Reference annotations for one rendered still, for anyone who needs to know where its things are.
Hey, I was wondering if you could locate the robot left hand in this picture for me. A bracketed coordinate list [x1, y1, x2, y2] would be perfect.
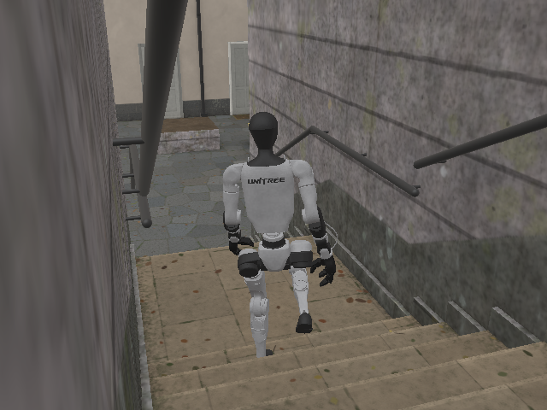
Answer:
[229, 237, 254, 255]

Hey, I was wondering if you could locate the robot left forearm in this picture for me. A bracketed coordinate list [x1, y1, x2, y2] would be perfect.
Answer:
[223, 211, 241, 243]

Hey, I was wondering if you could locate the right robot upper arm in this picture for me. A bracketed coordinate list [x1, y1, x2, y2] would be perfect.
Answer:
[290, 160, 320, 224]

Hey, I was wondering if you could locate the left robot upper arm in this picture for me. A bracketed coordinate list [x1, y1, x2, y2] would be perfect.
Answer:
[223, 163, 244, 225]

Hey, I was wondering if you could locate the robot right hand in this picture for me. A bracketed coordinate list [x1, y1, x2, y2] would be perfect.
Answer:
[310, 255, 336, 287]

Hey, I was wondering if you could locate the right robot thigh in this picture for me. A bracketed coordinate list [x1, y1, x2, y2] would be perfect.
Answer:
[289, 240, 313, 275]

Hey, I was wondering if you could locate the robot right forearm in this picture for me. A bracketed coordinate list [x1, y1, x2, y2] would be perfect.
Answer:
[309, 206, 332, 260]

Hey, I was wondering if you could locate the robot torso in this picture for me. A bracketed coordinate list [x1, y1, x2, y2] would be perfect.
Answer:
[241, 155, 294, 272]

